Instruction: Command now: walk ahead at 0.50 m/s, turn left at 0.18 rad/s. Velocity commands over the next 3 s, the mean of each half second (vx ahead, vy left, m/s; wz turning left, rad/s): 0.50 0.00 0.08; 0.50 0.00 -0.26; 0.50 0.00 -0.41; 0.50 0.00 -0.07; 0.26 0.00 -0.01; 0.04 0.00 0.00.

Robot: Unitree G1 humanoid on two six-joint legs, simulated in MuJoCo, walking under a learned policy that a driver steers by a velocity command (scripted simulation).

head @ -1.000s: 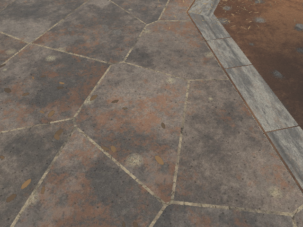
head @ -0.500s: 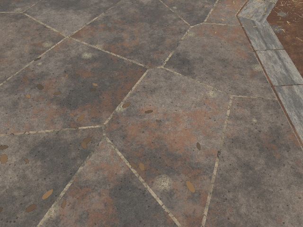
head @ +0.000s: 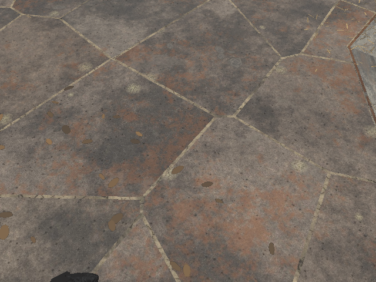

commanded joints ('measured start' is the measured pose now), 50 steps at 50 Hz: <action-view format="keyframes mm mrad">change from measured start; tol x16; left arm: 1 240 137 57 29 -21 6 0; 25 501 87 34 160 -46 2 9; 45 -45 18 13 6 -12 46 -45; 50 163 74 42 49 -6 42 -32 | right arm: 1 -13 -107 -16 -77 -17 -16 3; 19 -491 -49 28 -247 -26 10 44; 24 8 -224 -35 -116 -76 -21 5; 29 -213 -61 -2 -114 -12 -18 19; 50 -9 -135 -10 14 -25 -17 -32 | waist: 1 112 -31 -121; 19 115 -88 22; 25 -28 215 -363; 29 87 63 -23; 50 132 99 -86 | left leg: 1 -496 89 15 406 104 -5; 19 -425 161 208 -276 383 -30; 22 -136 90 236 -398 330 25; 23 104 165 157 -402 319 62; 25 401 556 -537 -568 201 217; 30 -53 353 -70 -700 351 104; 44 140 338 274 -717 758 25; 50 241 377 353 -270 1338 13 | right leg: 1 497 -387 567 -264 -124 -198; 6 337 -251 276 -339 220 -147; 16 352 -208 113 -405 338 -120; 22 463 -224 73 -65 676 -74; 23 326 -183 43 144 525 -56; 25 -143 29 42 689 -408 -15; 26 -213 -40 96 728 -338 -25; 41 -241 -102 20 247 154 22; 50 59 54 -128 33 -116 -128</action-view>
